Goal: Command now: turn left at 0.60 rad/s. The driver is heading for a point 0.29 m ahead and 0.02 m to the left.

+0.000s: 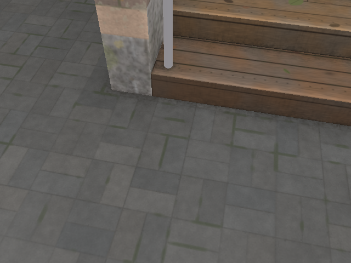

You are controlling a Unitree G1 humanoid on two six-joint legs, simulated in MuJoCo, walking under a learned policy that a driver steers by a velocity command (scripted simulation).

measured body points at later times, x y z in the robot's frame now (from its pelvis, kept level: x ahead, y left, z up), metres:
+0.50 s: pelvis +0.00 +0.00 +0.00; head +0.03 +0.00 +0.45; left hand +0.10 +0.31 -0.09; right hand +0.24 -0.21 -0.09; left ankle -0.01 +0.11 -0.73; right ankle +0.04 -0.11 -0.74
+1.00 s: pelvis +0.03 +0.01 -0.01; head +0.03 +0.00 +0.44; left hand +0.07 +0.30 -0.10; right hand +0.17 -0.23 -0.13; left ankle -0.06 +0.14 -0.73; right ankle +0.04 -0.08 -0.73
